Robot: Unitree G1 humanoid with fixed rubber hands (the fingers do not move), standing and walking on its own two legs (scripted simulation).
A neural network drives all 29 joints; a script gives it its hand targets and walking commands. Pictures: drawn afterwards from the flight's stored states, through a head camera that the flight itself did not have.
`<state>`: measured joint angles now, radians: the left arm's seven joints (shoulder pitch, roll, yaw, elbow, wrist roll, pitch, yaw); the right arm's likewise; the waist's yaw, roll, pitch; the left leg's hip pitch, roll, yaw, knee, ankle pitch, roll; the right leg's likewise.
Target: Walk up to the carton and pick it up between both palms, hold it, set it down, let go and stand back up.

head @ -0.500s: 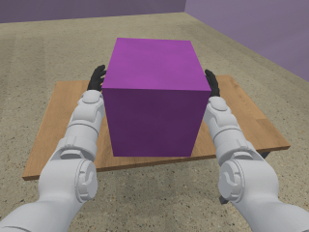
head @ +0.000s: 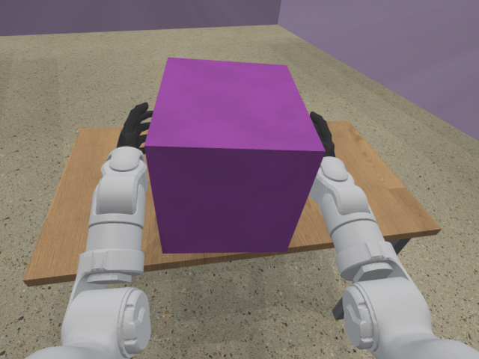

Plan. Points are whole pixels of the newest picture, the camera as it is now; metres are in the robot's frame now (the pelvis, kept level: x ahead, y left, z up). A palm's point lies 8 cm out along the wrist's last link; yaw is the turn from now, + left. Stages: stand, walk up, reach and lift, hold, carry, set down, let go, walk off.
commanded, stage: reach and lift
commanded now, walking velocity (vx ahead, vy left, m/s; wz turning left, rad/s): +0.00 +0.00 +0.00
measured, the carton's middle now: (227, 155) +0.42 +0.00 +0.15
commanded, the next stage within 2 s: hold in 0.96 s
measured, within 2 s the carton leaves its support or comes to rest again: neither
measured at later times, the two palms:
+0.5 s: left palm (127, 137) +0.38 +0.16 +0.21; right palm (327, 140) +0.37 -0.16 +0.22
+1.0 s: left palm (124, 129) +0.38 +0.16 +0.22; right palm (328, 130) +0.37 -0.16 +0.23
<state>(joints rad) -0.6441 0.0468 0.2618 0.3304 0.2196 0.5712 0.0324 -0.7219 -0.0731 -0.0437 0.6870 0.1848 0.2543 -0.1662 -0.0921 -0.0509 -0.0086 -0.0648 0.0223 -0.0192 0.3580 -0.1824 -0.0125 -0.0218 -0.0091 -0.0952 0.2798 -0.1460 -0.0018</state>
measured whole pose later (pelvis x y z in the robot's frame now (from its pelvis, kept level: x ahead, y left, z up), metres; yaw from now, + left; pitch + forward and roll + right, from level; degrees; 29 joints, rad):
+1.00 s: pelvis +0.00 +0.00 +0.00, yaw +0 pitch -5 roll -1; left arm -0.72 0.06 0.29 0.28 0.21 0.73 0.03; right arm -0.85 -0.13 0.01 0.66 0.29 0.44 -0.20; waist -0.10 -0.03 -0.07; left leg -0.09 0.02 -0.03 0.37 -0.19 -0.01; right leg -0.05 0.00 -0.06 0.28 -0.14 0.00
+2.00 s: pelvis +0.00 +0.00 +0.00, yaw -1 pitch -5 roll -1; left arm -0.80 0.08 0.34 0.33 0.20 0.83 0.01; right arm -0.99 -0.17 0.01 0.72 0.35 0.59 -0.24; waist -0.09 -0.01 -0.14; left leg -0.11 0.02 -0.05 0.39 -0.19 -0.02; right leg -0.07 0.02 -0.04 0.29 -0.15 -0.01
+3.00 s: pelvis +0.00 +0.00 +0.00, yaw -1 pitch -4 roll -1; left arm -0.80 0.08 0.34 0.29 0.19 0.87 0.00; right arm -0.98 -0.17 0.01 0.66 0.39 0.64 -0.28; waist -0.08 0.00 -0.15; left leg -0.12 0.02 -0.06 0.40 -0.20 -0.02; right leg -0.07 0.03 -0.02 0.30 -0.16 -0.01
